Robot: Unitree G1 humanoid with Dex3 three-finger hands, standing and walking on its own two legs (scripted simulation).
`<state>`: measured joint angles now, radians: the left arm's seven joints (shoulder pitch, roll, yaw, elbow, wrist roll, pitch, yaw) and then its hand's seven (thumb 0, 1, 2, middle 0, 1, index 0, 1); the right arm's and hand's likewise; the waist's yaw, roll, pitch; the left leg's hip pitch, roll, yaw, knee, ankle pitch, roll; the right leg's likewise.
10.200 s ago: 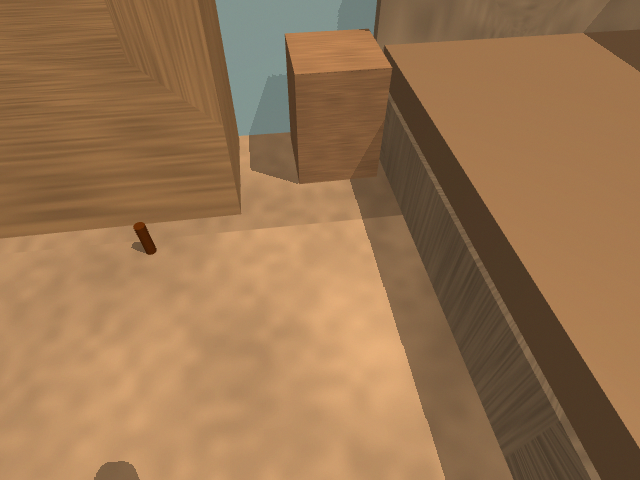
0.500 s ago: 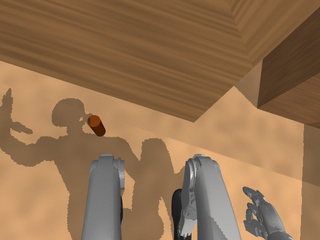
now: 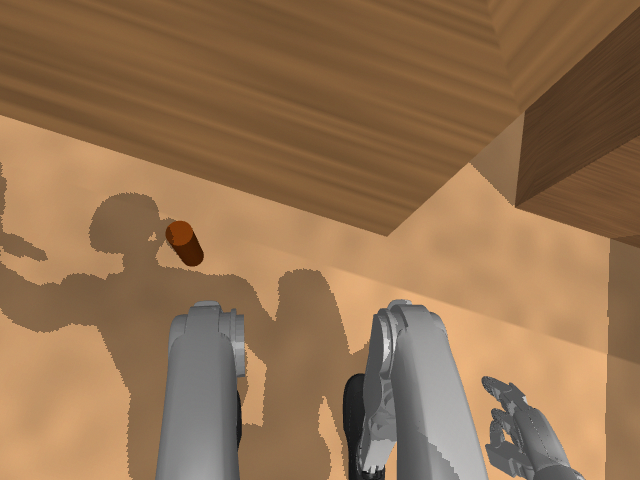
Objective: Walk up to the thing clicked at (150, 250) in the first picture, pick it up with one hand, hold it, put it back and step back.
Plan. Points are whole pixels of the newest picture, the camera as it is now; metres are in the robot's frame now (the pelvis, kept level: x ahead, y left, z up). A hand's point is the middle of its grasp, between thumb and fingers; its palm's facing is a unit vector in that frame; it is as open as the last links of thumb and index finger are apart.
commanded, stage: go down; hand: left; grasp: from the side
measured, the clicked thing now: (186, 245) +0.45 +0.22 -0.32
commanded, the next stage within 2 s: approach in 0.28 s
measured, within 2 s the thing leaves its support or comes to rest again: neither
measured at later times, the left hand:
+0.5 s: hand out of the picture +0.37 +0.41 -0.02, palm faces +0.13 -0.99 -0.08, open 17.4 cm
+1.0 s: hand (104, 251) +0.41 +0.31 -0.22, palm faces +0.03 -1.00 +0.04, open 17.4 cm
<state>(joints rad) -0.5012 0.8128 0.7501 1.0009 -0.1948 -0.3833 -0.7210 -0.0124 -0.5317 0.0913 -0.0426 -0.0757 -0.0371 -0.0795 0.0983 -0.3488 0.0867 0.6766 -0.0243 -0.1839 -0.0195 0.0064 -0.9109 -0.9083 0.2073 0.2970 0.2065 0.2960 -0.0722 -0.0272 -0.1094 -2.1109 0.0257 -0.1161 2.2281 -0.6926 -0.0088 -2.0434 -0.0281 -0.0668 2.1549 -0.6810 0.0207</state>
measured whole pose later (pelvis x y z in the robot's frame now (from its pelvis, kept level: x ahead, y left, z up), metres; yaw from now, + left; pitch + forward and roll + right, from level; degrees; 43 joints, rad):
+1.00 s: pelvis -0.01 +0.01 -0.09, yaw -6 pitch +21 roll -12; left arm -0.60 0.86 0.71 1.32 -0.23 -0.81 -0.66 -0.01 -0.53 0.06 -0.06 -0.09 -0.04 -0.10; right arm -0.07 -0.38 0.33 0.64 -0.20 -0.13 0.05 0.00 -0.91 -0.91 0.21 0.30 0.21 0.30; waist -0.20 -0.19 0.17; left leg -2.24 0.03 -0.26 2.57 -0.71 -0.01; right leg -2.13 0.02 -0.16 2.40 -0.65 0.04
